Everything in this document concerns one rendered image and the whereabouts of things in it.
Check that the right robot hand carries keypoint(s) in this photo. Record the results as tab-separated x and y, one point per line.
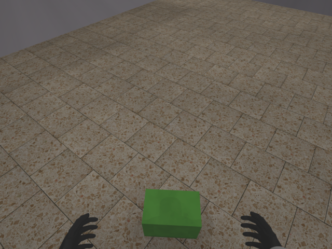
265	234

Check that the carton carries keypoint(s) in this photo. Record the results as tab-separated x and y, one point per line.
171	214

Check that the left robot hand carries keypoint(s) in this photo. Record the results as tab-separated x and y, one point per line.
74	237

